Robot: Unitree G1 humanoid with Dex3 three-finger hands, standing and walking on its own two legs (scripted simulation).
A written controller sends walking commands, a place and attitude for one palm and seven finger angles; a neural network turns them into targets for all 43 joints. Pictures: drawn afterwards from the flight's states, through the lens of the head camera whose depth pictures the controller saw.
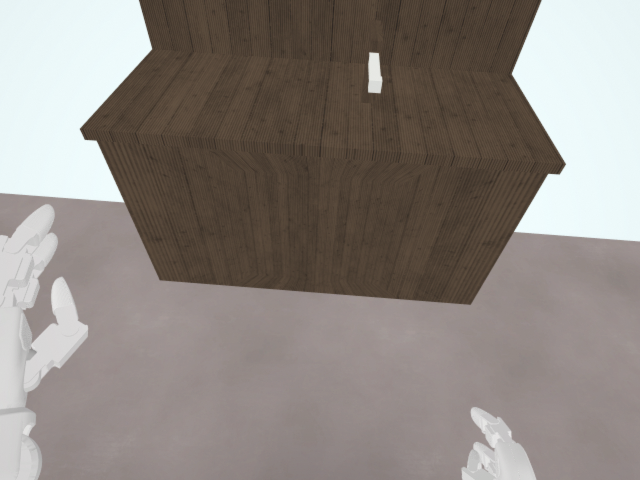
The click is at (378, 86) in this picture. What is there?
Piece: tap's lever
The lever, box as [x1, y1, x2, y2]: [368, 76, 381, 92]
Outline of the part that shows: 370,76 368,91 380,92 381,76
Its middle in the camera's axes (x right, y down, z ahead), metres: +0.12 -0.35 +0.87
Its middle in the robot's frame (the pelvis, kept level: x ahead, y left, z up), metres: +0.90 -0.07 +0.07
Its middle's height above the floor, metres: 0.85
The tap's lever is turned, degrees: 0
